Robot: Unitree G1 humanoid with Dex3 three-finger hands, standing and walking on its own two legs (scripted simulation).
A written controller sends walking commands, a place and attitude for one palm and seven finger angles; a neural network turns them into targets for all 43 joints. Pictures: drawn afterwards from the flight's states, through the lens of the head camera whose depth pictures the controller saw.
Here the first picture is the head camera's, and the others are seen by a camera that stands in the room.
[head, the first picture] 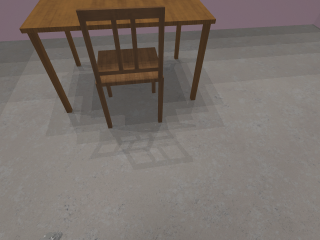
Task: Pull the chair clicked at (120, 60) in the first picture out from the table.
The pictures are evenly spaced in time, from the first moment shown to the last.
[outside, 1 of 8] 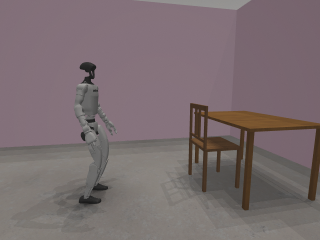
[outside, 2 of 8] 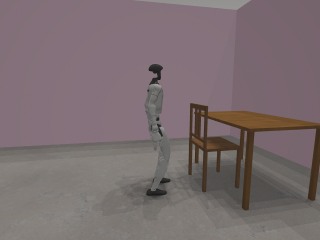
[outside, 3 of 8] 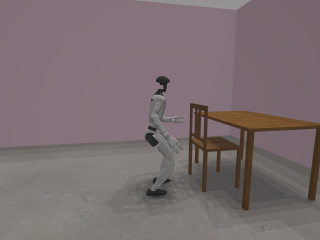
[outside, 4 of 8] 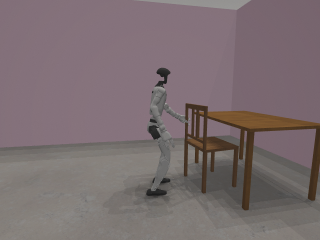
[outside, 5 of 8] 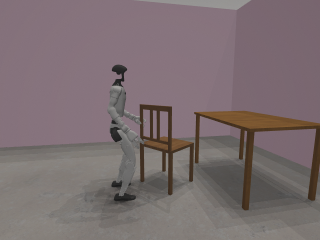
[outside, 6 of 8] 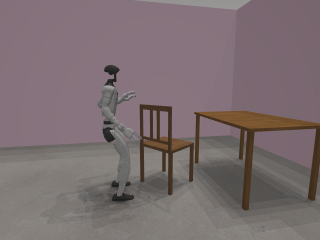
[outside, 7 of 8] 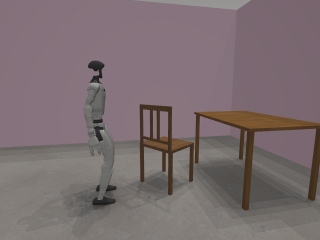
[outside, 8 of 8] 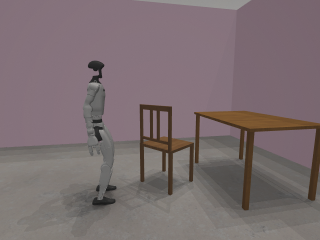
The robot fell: no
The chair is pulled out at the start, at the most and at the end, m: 0.00 0.52 0.52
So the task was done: yes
